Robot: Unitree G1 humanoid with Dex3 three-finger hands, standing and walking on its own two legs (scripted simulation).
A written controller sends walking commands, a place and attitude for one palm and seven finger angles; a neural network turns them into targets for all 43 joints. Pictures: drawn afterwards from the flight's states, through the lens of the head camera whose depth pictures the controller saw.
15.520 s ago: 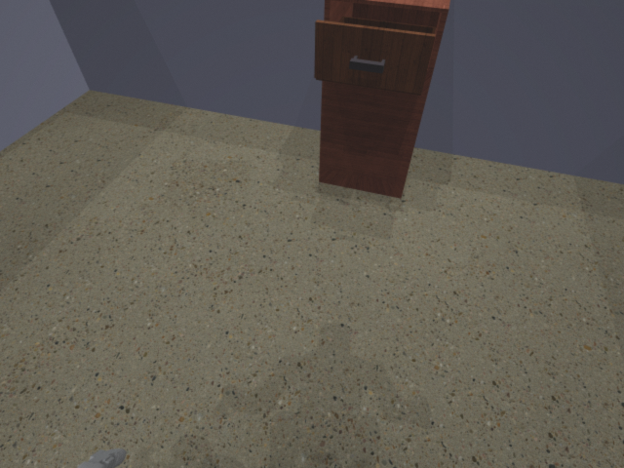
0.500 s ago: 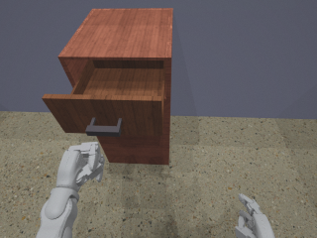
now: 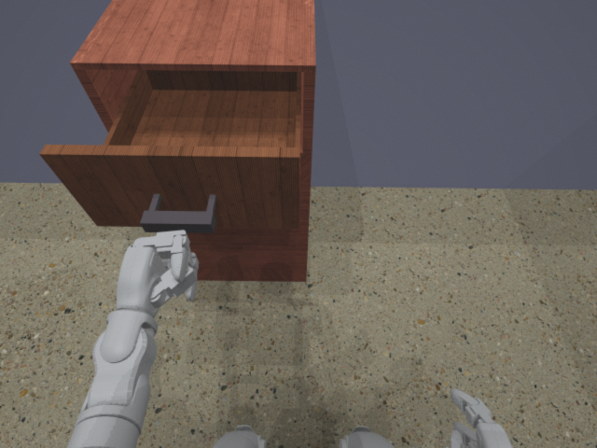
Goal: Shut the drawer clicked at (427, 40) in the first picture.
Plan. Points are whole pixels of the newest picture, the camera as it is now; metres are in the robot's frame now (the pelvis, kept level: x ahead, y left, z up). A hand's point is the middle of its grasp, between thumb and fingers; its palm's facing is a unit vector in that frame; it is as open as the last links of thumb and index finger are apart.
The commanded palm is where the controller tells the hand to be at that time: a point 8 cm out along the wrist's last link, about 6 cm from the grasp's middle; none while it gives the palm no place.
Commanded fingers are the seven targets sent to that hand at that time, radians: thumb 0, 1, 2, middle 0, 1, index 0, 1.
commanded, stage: bring the fist close to the handle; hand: left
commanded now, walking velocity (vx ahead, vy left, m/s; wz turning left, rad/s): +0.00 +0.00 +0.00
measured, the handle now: (181, 211) +0.45 +0.20 +0.01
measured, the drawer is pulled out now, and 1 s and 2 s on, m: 0.20 0.20 0.09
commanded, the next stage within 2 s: push the drawer shut in 0.72 s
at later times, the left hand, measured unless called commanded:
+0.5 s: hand (200, 263) +0.36 +0.15 +0.01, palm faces -0.02 -1.00 -0.02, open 3.3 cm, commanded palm +0.34 +0.21 +0.02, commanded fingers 0.00 0.90 0.90 -1.40 -1.60 -1.40 -1.60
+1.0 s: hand (208, 256) +0.37 +0.14 +0.01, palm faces +0.00 -1.00 -0.04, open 3.3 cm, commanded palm +0.35 +0.20 +0.02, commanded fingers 0.00 0.90 0.90 -1.40 -1.60 -1.40 -1.60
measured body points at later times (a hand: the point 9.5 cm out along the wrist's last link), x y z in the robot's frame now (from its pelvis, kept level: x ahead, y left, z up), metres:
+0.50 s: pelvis -0.01 +0.01 -0.03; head +0.09 +0.01 +0.41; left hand +0.36 +0.21 +0.01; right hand +0.10 -0.24 -0.14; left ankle +0.00 +0.12 -0.68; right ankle +0.01 -0.11 -0.68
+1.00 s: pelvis -0.01 +0.00 -0.03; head +0.08 +0.00 +0.41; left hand +0.37 +0.20 +0.02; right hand +0.12 -0.25 -0.14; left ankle +0.00 +0.12 -0.68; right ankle +0.01 -0.11 -0.68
